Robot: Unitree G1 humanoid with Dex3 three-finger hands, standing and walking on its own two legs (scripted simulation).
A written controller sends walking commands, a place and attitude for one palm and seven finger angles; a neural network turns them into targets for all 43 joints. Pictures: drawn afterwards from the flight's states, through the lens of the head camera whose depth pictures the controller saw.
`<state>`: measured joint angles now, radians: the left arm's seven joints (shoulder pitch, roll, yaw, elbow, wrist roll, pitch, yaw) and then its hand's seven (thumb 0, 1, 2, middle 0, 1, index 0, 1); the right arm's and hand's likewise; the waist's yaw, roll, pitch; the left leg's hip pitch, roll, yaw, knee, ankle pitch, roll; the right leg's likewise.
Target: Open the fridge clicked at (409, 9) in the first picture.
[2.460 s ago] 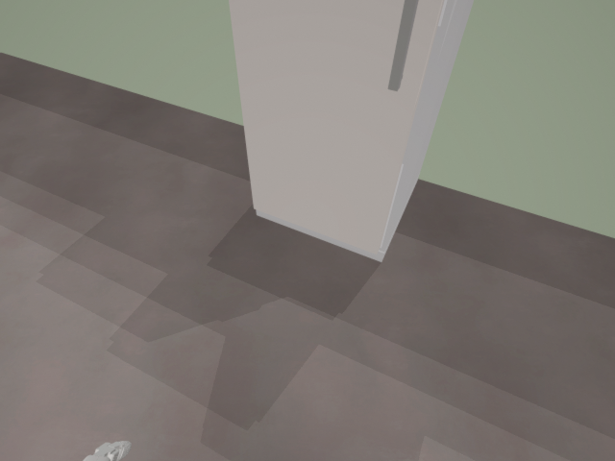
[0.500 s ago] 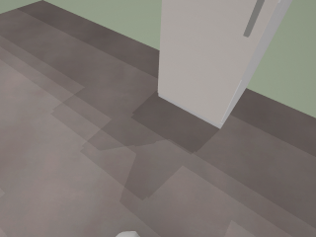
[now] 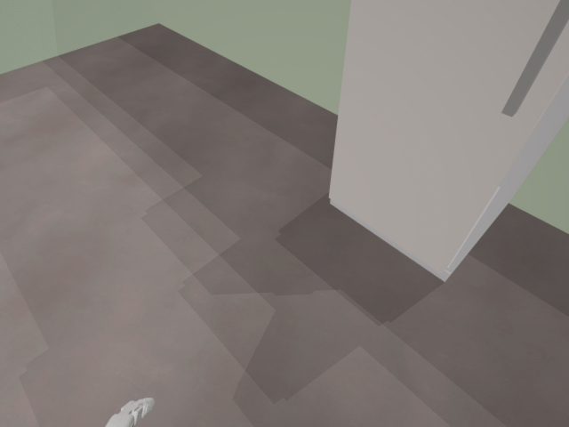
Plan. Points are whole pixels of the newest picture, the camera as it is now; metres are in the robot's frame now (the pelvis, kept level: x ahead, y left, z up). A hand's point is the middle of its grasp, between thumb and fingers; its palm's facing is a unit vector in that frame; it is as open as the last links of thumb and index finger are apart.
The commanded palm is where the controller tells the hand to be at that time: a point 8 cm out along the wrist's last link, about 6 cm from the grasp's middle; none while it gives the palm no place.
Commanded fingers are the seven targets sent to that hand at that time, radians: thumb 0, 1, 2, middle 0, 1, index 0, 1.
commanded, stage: walk to a spot facing it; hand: right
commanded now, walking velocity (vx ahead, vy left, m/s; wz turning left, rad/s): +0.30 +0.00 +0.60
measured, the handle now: (545, 49) +0.75 -0.54 +0.16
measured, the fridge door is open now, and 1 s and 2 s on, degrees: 0 0 0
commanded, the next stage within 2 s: none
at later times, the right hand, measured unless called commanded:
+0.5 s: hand (353, 309) +0.36 -0.14 -0.17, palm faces -0.40 +0.91 -0.13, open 7.4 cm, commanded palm none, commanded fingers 0.00 -0.90 -0.90 0.20 0.30 0.20 0.30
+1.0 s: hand (340, 254) +0.49 -0.13 -0.17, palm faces -0.50 +0.83 -0.25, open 7.3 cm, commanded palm none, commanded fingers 0.00 -0.90 -0.90 0.20 0.30 0.20 0.30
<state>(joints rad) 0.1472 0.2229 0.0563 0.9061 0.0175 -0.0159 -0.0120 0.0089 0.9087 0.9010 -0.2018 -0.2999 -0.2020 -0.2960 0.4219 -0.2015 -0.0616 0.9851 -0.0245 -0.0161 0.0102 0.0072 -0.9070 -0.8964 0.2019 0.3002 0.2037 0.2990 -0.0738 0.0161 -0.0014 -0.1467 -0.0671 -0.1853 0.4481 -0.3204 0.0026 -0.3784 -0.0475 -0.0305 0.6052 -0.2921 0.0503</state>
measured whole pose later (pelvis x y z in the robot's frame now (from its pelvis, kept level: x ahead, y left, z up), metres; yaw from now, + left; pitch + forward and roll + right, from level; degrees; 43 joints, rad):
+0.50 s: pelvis +0.17 -0.02 -0.01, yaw +21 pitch +0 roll +2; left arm 0.51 0.15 0.03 1.08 0.03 -0.05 0.03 0.01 0.91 0.90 -0.20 -0.30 -0.20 -0.30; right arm 0.07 -0.20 -0.08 0.91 -0.03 0.04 0.06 0.01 -0.92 -0.90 0.19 0.30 0.19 0.30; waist 0.06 0.02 0.11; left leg -0.59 0.03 0.15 0.80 -0.18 0.01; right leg 0.10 -0.08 -0.39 0.36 -0.44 0.01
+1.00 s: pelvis +0.31 +0.01 -0.01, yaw +37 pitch +1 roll +0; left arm 0.06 0.18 0.04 0.86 0.02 0.02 0.02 0.00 0.91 0.90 -0.20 -0.30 -0.20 -0.30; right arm 0.22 -0.22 -0.08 0.91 -0.02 0.02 0.00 0.01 -0.91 -0.90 0.20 0.30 0.20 0.30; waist -0.05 0.00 0.06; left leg -0.32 -0.10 -0.07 0.57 -0.26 0.05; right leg -0.45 -0.08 -0.02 0.78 -0.35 0.09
